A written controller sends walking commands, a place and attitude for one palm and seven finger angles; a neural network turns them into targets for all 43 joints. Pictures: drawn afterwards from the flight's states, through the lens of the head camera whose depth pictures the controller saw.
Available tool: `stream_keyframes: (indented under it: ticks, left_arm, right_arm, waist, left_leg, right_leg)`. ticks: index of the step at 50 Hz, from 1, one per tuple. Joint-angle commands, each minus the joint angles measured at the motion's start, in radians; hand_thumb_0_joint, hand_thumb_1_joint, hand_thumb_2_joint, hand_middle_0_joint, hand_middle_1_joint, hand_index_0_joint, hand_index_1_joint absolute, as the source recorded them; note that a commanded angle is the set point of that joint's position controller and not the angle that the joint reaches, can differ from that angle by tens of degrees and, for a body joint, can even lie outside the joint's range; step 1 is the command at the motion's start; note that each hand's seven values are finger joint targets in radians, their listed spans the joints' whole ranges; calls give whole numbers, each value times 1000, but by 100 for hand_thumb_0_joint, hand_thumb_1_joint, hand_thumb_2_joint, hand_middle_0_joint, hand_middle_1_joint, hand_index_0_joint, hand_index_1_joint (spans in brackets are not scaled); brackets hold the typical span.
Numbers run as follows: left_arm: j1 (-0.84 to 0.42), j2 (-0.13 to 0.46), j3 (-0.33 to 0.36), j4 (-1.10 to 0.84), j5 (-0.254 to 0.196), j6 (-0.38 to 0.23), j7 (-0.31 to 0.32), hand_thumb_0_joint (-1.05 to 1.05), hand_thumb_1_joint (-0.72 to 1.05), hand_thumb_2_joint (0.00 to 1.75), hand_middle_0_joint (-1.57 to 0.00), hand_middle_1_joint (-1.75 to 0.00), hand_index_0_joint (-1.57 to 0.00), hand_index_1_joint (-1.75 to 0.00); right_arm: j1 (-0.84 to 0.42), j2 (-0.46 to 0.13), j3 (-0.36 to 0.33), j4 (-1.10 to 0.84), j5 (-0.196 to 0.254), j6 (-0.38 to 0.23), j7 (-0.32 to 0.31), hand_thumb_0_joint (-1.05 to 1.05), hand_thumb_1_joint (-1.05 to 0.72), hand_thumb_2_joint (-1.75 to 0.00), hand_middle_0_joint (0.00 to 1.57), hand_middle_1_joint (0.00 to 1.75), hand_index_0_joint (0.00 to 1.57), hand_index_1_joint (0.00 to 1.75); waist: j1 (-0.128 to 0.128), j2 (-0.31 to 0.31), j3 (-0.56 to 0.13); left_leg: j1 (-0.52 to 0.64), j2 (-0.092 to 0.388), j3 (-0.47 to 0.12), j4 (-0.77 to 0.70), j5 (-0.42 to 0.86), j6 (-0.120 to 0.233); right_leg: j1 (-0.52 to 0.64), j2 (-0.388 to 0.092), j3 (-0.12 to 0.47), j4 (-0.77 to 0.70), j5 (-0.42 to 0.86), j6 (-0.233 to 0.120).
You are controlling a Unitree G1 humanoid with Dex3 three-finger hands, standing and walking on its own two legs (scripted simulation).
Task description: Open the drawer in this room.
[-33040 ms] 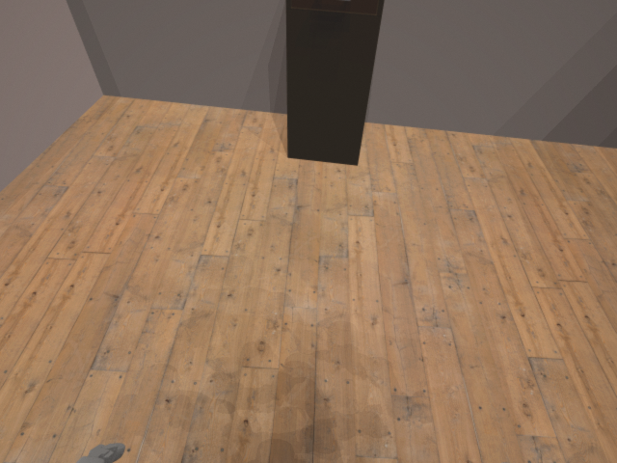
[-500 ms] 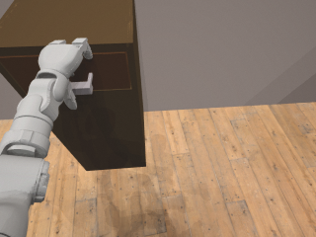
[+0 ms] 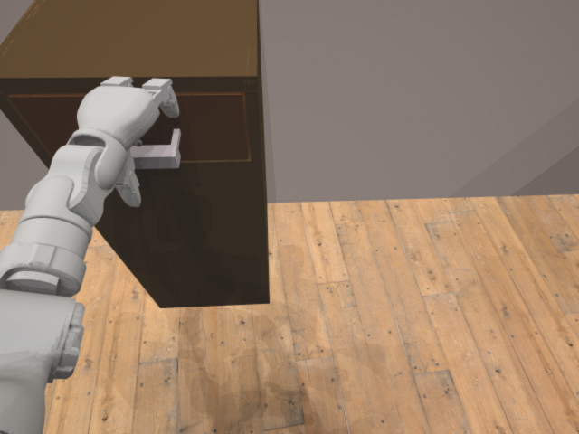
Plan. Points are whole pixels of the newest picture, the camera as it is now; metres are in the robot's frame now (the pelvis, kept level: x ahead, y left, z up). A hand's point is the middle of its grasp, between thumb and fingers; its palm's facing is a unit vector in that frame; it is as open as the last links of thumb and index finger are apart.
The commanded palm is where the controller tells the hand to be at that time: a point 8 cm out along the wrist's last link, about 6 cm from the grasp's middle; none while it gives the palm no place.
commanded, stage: move the hooked fingers above the handle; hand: left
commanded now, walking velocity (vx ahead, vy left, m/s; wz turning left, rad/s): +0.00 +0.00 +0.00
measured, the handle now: (138, 146) +0.53 +0.24 +0.06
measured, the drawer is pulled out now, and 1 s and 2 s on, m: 0.00 0.00 0.00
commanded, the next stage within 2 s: none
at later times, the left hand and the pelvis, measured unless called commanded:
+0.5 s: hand (112, 167) +0.45 +0.24 +0.10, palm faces -0.15 +0.02 -0.99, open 13.8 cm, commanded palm +0.47 +0.25 +0.18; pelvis +0.00 -0.01 +0.00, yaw +1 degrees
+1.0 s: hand (108, 142) +0.47 +0.24 +0.12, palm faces -0.11 +0.01 -0.99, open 13.6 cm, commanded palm +0.46 +0.26 +0.17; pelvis -0.01 -0.01 +0.01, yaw -3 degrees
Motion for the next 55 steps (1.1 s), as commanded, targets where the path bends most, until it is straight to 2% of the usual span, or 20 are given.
stream_keyframes:
  ticks: [1,3,5,8,10,14,17,19,23,26,30,32,36,38,40,45,48,50,53,55]
  left_arm:
    - [-519,427,244,-107,24,117,160,0,-50,30,-30,-120,-30,-120]
    - [-462,435,245,-35,49,194,169,0,-50,30,-30,-120,-30,-120]
    - [-456,431,221,-3,62,248,159,0,-50,30,-30,-120,-30,-120]
    - [-437,486,251,-6,58,273,137,0,-50,30,-30,-120,-30,-120]
    - [-394,449,209,29,49,287,104,0,-50,30,-30,-120,-30,-120]
    - [-349,410,173,33,41,228,2,0,-50,30,-30,-120,-30,-120]
    - [-386,251,36,-56,23,136,-71,0,-50,30,-30,-120,-30,-120]
    - [-470,146,-52,-169,-13,65,-96,0,-50,30,-30,-120,-30,-120]
    - [-583,180,-7,-303,-63,-31,-70,0,-50,30,-30,-120,-30,-120]
    - [-610,283,102,-288,-51,-39,24,0,-50,30,-30,-120,-30,-120]
    - [-571,445,249,-143,4,71,169,0,-50,30,-30,-120,-30,-120]
    - [-538,451,230,-81,37,163,204,0,-50,30,-30,-120,-30,-120]
    - [-488,481,221,33,70,301,169,0,-50,30,-30,-120,-30,-120]
    - [-480,476,208,76,53,326,139,0,-50,30,-30,-120,-30,-120]
    - [-444,455,184,108,47,335,104,0,-50,30,-30,-120,-30,-120]
    - [-328,465,195,115,43,267,20,0,-50,30,-30,-120,-30,-120]
    - [-326,444,185,91,50,195,-21,0,-50,30,-30,-120,-30,-120]
    - [-365,420,158,50,53,134,-40,0,-50,30,-30,-120,-30,-120]
    - [-530,262,29,-129,21,28,-48,0,-50,30,-30,-120,-30,-120]
    - [-577,272,45,-244,-7,-28,-37,0,-50,30,-30,-120,-30,-120]
  right_arm:
    - [68,-126,-26,-74,-5,-11,13,0,-90,-90,20,30,20,30]
    - [51,-130,-23,-81,-7,-2,22,0,-90,-90,20,30,20,30]
    - [38,-135,-20,-86,2,7,23,0,-90,-90,20,30,20,30]
    - [9,-138,-13,-104,9,21,6,0,-90,-90,20,30,20,30]
    - [-7,-135,-5,-116,21,23,-6,0,-90,-90,20,30,20,30]
    - [6,-145,-13,-138,26,15,-31,0,-90,-90,20,30,20,30]
    - [27,-139,-24,-138,25,1,-38,0,-90,-90,20,30,20,30]
    - [41,-128,-33,-128,19,-15,-37,0,-90,-90,20,30,20,30]
    - [78,-127,-43,-97,9,-32,-35,0,-90,-90,20,30,20,30]
    - [89,-128,-41,-76,9,-35,-26,0,-90,-90,20,30,20,30]
    - [76,-121,-22,-67,3,-28,-4,0,-90,-90,20,30,20,30]
    - [43,-121,-11,-75,0,-22,4,0,-90,-90,20,30,20,30]
    - [20,-135,-6,-82,11,4,5,0,-90,-90,20,30,20,30]
    - [4,-139,1,-87,23,15,-8,0,-90,-90,20,30,20,30]
    - [-6,-138,7,-98,32,20,-20,0,-90,-90,20,30,20,30]
    - [-24,-136,16,-139,39,21,-52,0,-90,-90,20,30,20,30]
    - [-8,-142,4,-150,36,5,-59,0,-90,-90,20,30,20,30]
    - [18,-146,-5,-148,34,-8,-64,0,-90,-90,20,30,20,30]
    - [69,-133,-32,-126,23,-34,-56,0,-90,-90,20,30,20,30]
    - [92,-133,-48,-110,14,-45,-55,0,-90,-90,20,30,20,30]
  waist:
    - [48,134,-433]
    - [65,95,-471]
    - [57,44,-420]
    - [68,-34,-450]
    - [62,-53,-388]
    - [31,-92,-346]
    - [-25,-70,-283]
    - [-55,-3,-261]
    - [-62,107,-319]
    - [-39,106,-383]
    - [22,122,-423]
    - [47,142,-453]
    - [57,31,-461]
    - [44,-61,-411]
    - [47,-79,-357]
    - [64,-128,-301]
    - [33,-140,-263]
    - [2,-92,-256]
    - [-66,13,-294]
    - [-63,106,-383]
  left_leg:
    - [230,-20,-24,-44,458,-7]
    - [209,-18,-4,-42,499,-8]
    - [172,-13,9,-59,452,-4]
    - [151,-18,29,-85,406,8]
    - [137,-19,38,-107,339,12]
    - [159,-16,40,-115,293,28]
    - [218,-16,24,-101,263,37]
    - [283,-17,9,-88,239,36]
    - [363,-26,-28,-49,287,28]
    - [339,-27,-48,-33,318,13]
    - [214,-33,-32,-34,365,-1]
    - [183,-33,-6,-33,416,-7]
    - [145,-21,24,-53,427,-3]
    - [113,-22,29,-79,356,5]
    - [104,-23,38,-105,297,8]
    - [82,-20,47,-131,233,18]
    - [83,-16,46,-125,185,26]
    - [105,-16,38,-110,162,31]
    - [222,-14,14,-70,193,37]
    - [309,-22,-1,-41,239,35]
  right_leg:
    - [129,53,0,-13,311,-50]
    - [198,53,1,-10,371,-48]
    - [205,49,4,-25,367,-38]
    - [313,39,24,-49,391,-29]
    - [308,34,26,-70,358,-24]
    - [296,28,37,-99,345,-14]
    - [183,33,39,-120,291,-12]
    - [98,36,43,-135,224,-16]
    - [17,44,36,-103,194,-35]
    - [18,49,23,-61,200,-39]
    - [103,53,7,-16,261,-47]
    - [165,48,7,-5,332,-47]
    - [256,43,13,-22,403,-31]
    - [287,38,19,-53,366,-22]
    - [287,32,22,-71,328,-18]
    - [323,21,39,-101,299,-14]
    - [283,20,51,-120,250,-8]
    - [217,23,55,-116,217,-8]
    - [97,30,56,-116,192,-14]
    - [62,38,60,-100,206,-22]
